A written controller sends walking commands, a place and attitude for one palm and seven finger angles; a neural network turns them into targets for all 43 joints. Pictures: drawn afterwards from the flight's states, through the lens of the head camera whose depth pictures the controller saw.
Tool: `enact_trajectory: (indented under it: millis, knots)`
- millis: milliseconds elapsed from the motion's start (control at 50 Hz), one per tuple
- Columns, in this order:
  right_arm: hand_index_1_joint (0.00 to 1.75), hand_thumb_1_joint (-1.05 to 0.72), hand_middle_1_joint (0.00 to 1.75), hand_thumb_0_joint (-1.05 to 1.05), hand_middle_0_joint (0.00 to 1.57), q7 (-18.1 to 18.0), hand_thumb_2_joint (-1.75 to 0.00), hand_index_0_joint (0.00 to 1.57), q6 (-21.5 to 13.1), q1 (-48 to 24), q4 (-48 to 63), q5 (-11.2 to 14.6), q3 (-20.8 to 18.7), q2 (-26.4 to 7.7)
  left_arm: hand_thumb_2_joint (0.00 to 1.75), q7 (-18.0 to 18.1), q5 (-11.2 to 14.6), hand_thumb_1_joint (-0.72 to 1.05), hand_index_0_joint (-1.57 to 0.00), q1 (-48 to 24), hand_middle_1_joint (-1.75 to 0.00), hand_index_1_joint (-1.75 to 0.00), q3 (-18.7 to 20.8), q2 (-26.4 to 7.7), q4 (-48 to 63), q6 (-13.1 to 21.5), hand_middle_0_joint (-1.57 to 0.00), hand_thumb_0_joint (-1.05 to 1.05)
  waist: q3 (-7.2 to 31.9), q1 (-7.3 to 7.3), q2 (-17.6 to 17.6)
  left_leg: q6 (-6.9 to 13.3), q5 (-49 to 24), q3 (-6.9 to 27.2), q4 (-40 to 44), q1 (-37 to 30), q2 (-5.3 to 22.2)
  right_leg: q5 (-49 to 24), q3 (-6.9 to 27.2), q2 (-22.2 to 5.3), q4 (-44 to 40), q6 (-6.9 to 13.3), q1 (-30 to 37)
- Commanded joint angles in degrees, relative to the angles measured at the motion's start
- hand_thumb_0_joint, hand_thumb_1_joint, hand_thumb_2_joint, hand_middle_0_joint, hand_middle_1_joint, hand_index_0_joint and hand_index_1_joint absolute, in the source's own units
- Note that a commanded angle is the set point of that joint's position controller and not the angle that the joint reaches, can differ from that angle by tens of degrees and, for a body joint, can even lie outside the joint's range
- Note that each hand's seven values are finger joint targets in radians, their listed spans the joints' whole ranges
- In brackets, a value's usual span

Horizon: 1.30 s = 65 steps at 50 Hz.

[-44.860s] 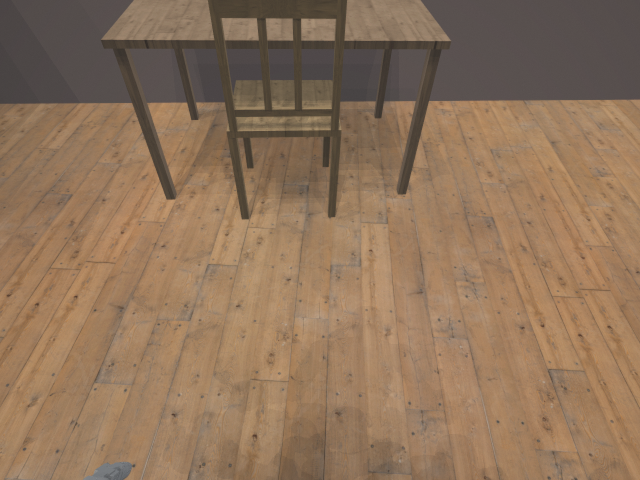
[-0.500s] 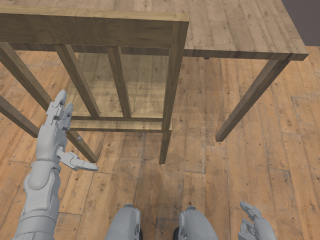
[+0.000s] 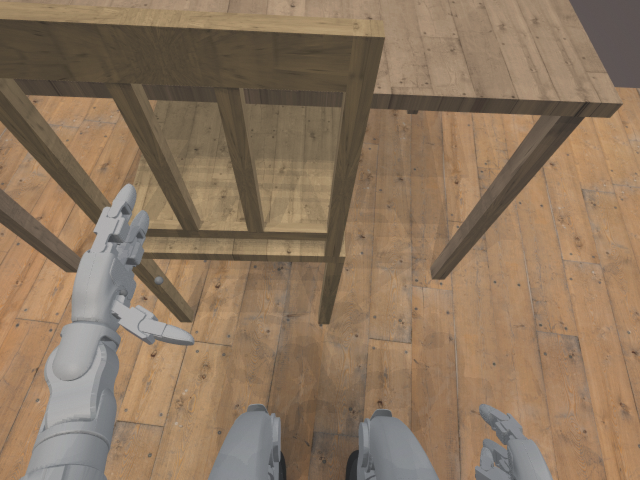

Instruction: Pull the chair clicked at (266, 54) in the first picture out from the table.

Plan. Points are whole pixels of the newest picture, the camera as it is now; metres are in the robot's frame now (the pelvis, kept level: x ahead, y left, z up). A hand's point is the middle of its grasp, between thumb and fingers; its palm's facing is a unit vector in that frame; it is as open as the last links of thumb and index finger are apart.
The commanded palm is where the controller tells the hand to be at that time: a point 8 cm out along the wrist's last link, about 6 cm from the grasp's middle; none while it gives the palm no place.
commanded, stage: aim the fingers beside a spindle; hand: left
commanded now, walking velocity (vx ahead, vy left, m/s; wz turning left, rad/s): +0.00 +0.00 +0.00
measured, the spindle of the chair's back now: (164, 168) +0.50 +0.22 +0.03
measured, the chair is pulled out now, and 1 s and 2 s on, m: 0.00 0.00 0.00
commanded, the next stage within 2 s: push the fingers through the gap in 0.40 s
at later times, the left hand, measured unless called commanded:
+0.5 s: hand (164, 284) +0.34 +0.19 +0.02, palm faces +0.00 -1.00 -0.04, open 16.9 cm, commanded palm +0.32 +0.24 +0.02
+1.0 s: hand (171, 246) +0.39 +0.20 +0.01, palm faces +0.01 -1.00 -0.05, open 16.9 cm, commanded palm +0.38 +0.24 +0.02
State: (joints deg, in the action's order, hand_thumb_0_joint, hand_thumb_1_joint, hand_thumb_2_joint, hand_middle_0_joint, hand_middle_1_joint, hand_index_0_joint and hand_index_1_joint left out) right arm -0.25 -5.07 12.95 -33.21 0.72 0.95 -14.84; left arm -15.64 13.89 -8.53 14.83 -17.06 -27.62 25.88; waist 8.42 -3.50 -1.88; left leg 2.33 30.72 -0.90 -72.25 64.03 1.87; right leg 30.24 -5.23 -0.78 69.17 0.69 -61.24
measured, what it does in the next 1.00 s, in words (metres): stands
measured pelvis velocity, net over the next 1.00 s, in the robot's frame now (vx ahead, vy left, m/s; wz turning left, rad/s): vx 0.00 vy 0.00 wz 0.00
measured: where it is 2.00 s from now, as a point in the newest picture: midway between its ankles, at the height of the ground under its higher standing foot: outside the picture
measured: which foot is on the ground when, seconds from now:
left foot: down 0.00-1.00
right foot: down 0.00-1.00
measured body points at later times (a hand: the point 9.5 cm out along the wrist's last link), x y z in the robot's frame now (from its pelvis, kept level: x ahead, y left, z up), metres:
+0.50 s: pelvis +0.00 +0.00 +0.00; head +0.11 +0.02 +0.44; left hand +0.33 +0.25 +0.02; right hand +0.15 -0.25 -0.10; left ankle +0.03 +0.09 -0.63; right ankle +0.02 -0.12 -0.63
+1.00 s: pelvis +0.00 +0.00 +0.00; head +0.12 +0.02 +0.43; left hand +0.38 +0.25 +0.02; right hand +0.11 -0.26 -0.11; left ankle +0.03 +0.09 -0.63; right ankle +0.02 -0.12 -0.63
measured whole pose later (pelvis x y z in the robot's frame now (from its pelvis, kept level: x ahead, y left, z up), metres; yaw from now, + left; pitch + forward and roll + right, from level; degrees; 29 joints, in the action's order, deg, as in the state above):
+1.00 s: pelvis +0.00 +0.00 +0.00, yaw +0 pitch +23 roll -3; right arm -0.6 -3.8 13.8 -35.4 0.1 1.2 -15.2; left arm -13.9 10.8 -20.7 16.4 -18.9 -38.5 26.3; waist 8.4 -4.7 -1.6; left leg 2.1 30.7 -0.5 -73.2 66.0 2.0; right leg 30.3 -5.5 -0.6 70.1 1.0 -63.2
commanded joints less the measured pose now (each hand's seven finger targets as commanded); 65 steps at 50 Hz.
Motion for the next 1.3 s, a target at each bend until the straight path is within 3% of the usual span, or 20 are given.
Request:
enact_trajectory:
  millis: [0,40,60,100,160,220,280,380,420,460,560,580,620,740,840,1000,1060,1080,1180,1280]
  knots:
    - [0.3,-0.9,0.3,0.0,0.2,-1.1,-0.9,0.2,-3.4,1.8,6.2,0.2,-3.9,-8.8,0.3,0.3,0.9,-0.5,-0.06,-12.2,-0.08,-0.08,-0.2,-6.7,17.2,5.5,-0.06,0.0,23.3,-0.92,-4.5,-1.3,-19.3,4.7,10.1,-21.0,-0.5,-13.7,2.3,1.4,-8.7,0.8,9.4]
    - [0.3,-0.9,0.3,0.0,0.2,-1.1,-0.9,0.2,-3.4,2.1,5.7,0.0,-3.9,-9.1,0.3,1.7,0.0,-0.5,-0.06,-11.3,-0.08,-0.08,1.8,-8.8,16.2,5.7,-0.06,0.0,22.3,-0.5,-4.1,-1.4,-19.1,5.1,10.4,-20.7,-0.4,-12.7,2.0,1.5,-8.3,1.0,8.6]
    - [0.3,-0.9,0.3,0.0,0.2,-1.0,-0.9,0.2,-3.3,2.0,5.6,-0.2,-3.8,-8.9,0.3,2.3,-0.3,-0.5,-0.06,-10.6,-0.08,-0.08,0.9,-7.2,14.2,5.3,-0.06,0.0,20.8,-0.76,-3.1,-1.4,-17.6,5.0,10.5,-19.6,-0.6,-11.7,1.9,1.5,-8.5,0.9,8.1]
    - [0.3,-0.9,0.3,0.0,0.2,-1.0,-0.9,0.2,-3.1,1.9,5.2,-0.3,-3.8,-9.1,0.3,3.2,-1.0,-0.5,-0.06,-11.7,-0.08,-0.08,2.2,-8.5,12.5,5.3,-0.06,0.0,19.5,-0.5,-2.9,-1.5,-15.8,5.0,10.4,-18.1,-0.6,-10.5,1.9,1.5,-8.2,1.0,7.5]
    - [0.3,-0.9,0.3,0.0,0.2,-0.7,-0.9,0.2,-2.7,1.6,5.8,-0.4,-3.6,-9.0,0.3,3.7,-1.7,-0.5,-0.06,-11.8,-0.08,-0.08,2.2,-8.5,11.5,4.8,-0.06,0.0,20.4,0.02,-3.3,-1.4,-15.6,4.5,10.4,-17.5,-1.0,-10.8,2.2,1.3,-8.1,1.2,8.7]
    - [0.3,-0.9,0.3,0.0,0.2,-0.5,-0.9,0.2,-2.6,1.4,7.2,-0.2,-3.8,-8.9,0.3,3.2,-1.0,-0.5,-0.06,-8.0,-0.08,-0.08,2.4,-8.4,14.5,4.9,-0.06,0.0,24.4,1.26,-4.6,-1.7,-19.9,4.6,10.8,-21.1,-0.7,-13.4,2.0,1.5,-7.9,1.4,10.5]
    - [0.3,-0.9,0.3,0.0,0.2,-0.3,-0.9,0.2,-2.5,1.3,7.6,-0.1,-3.7,-8.6,0.3,2.9,-0.4,-0.5,-0.06,-6.9,-0.08,-0.08,0.7,-6.9,17.1,4.6,-0.06,0.0,25.4,0.82,-3.5,-1.6,-21.5,4.5,10.8,-21.6,-0.7,-15.4,2.1,1.5,-8.3,1.1,12.4]
    - [0.3,-0.9,0.3,0.0,0.2,-0.6,-0.9,0.2,-2.3,1.2,6.4,0.0,-3.6,-8.9,0.3,3.3,-0.7,-0.5,-0.06,-9.0,-0.08,-0.08,-0.3,-5.6,12.7,4.2,-0.06,0.0,18.9,-1.1,0.2,-1.3,-14.3,4.7,10.6,-16.8,-0.8,-10.2,2.0,1.6,-9.0,0.8,8.9]
    - [0.3,-0.9,0.3,0.0,0.2,-1.0,-0.9,0.2,-2.3,1.4,5.9,0.0,-3.6,-9.2,0.3,3.5,-1.2,-0.5,-0.06,-11.2,-0.08,-0.08,1.3,-7.6,11.3,4.8,-0.06,0.0,17.7,-1.09,-0.1,-1.2,-12.7,4.6,10.2,-15.4,-0.8,-9.1,2.2,1.7,-8.7,1.0,8.0]
    - [0.3,-0.9,0.3,0.0,0.2,-0.8,-0.9,0.2,-2.6,1.0,6.5,-0.1,-3.6,-8.7,0.3,3.3,-1.6,-0.5,-0.06,-11.5,-0.08,-0.08,-0.7,-5.7,13.5,5.3,-0.06,0.0,19.9,-0.43,-4.0,-1.5,-14.8,4.7,10.5,-18.1,-0.9,-10.0,2.0,1.4,-8.2,1.3,7.7]
    - [0.3,-0.9,0.3,0.0,0.2,-1.1,-0.9,0.2,-2.6,1.4,5.6,-0.4,-3.5,-9.0,0.3,3.6,-1.8,-0.5,-0.06,-16.3,-0.08,-0.08,1.2,-9.2,14.7,6.1,-0.06,0.0,22.8,-0.87,-3.9,-1.4,-16.4,4.9,9.6,-19.2,-0.7,-11.1,2.5,1.5,-7.9,1.1,8.1]
    - [0.3,-0.9,0.3,0.0,0.2,-1.2,-0.9,0.2,-2.6,1.4,5.2,-0.4,-3.4,-8.8,0.3,3.5,-2.0,-0.5,-0.06,-17.7,-0.08,-0.08,0.4,-8.3,13.7,6.0,-0.06,0.0,22.5,-1.43,-3.6,-1.2,-15.6,4.8,9.1,-18.6,-0.8,-10.8,2.6,1.5,-7.9,1.0,7.8]
    - [0.3,-0.9,0.3,0.0,0.2,-1.4,-0.9,0.2,-2.4,1.8,4.8,-0.5,-3.4,-9.2,0.3,3.8,-2.1,-0.5,-0.06,-18.8,-0.08,-0.08,2.7,-10.5,11.1,5.8,-0.06,0.0,22.0,-1.06,-3.6,-1.3,-15.2,4.9,9.1,-17.6,-0.8,-10.3,2.4,1.6,-7.6,1.2,7.6]
    - [0.3,-0.9,0.3,0.0,0.2,-1.2,-0.9,0.2,-1.6,2.7,5.0,-0.3,-3.4,-9.3,0.3,2.7,-1.7,-0.5,-0.06,-19.0,-0.08,-0.08,3.1,-10.4,6.1,3.4,-0.06,0.0,25.2,-0.43,-2.9,-1.3,-17.8,4.1,9.0,-17.7,-1.0,-13.8,2.9,1.5,-8.1,1.1,11.2]
    - [0.3,-0.9,0.3,0.0,0.2,-1.2,-0.9,0.2,-1.0,3.9,4.3,-0.1,-3.4,-9.5,0.3,2.3,-1.9,-0.5,-0.06,-24.3,-0.08,-0.08,4.2,-12.1,2.7,3.1,-0.06,0.0,23.7,-1.56,-0.8,-0.9,-17.0,3.8,8.5,-15.4,-0.9,-14.0,3.3,1.6,-8.3,0.8,11.1]
    - [0.3,-0.9,0.3,0.0,0.2,-1.3,-0.9,0.2,-0.8,5.2,2.4,-0.5,-3.3,-9.7,0.3,1.4,-2.7,-0.5,-0.06,-33.9,-0.08,-0.08,4.4,-13.8,-0.8,5.6,-0.06,0.0,23.5,-2.72,-4.9,-1.0,-15.1,3.8,7.8,-16.0,-0.9,-11.3,3.6,1.8,-8.4,1.0,8.1]
    - [0.3,-0.9,0.3,0.0,0.2,-1.3,-0.9,0.2,-0.7,6.1,2.0,-0.7,-3.3,-9.9,0.3,1.3,-2.9,-0.5,-0.06,-36.2,-0.08,-0.08,4.4,-14.2,-2.2,5.7,-0.06,0.0,25.9,-2.97,-5.7,-1.2,-18.2,4.5,7.8,-18.4,-0.7,-13.2,3.1,1.7,-7.6,1.1,7.6]
    - [0.3,-0.9,0.3,0.0,0.2,-1.2,-0.9,0.2,-0.6,6.4,2.0,-0.8,-3.5,-10.0,0.3,1.4,-3.0,-0.5,-0.06,-35.6,-0.08,-0.08,5.4,-15.1,-1.9,5.7,-0.06,0.0,27.6,-2.2,-6.2,-1.3,-19.7,4.5,7.8,-19.4,-0.7,-14.2,3.1,1.7,-7.4,1.2,8.4]
    - [0.3,-0.9,0.3,0.0,0.2,-0.4,-0.9,0.2,0.6,7.2,2.7,-0.7,-3.5,-9.9,0.3,1.5,-3.1,-0.5,-0.06,-32.6,-0.08,-0.08,5.7,-14.8,-4.7,4.0,-0.06,0.0,27.7,-1.78,-4.8,-1.3,-22.5,4.3,8.3,-19.2,-0.7,-17.2,2.9,1.8,-7.5,1.0,10.1]
    - [0.3,-0.9,0.3,0.0,0.2,-0.1,-0.9,0.2,1.3,7.8,2.2,-0.7,-3.5,-10.0,0.3,2.3,-3.3,-0.5,-0.06,-37.1,-0.08,-0.08,5.2,-14.2,-6.6,4.5,-0.06,0.0,24.8,-3.49,-2.3,-1.0,-19.6,4.3,8.2,-17.2,-0.6,-15.2,2.9,2.0,-8.0,0.7,8.4]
